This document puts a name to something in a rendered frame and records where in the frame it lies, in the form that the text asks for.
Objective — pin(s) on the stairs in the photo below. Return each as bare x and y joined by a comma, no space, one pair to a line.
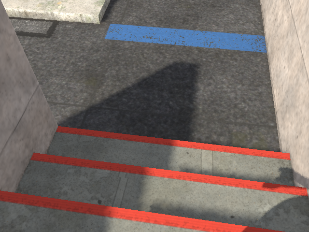
102,181

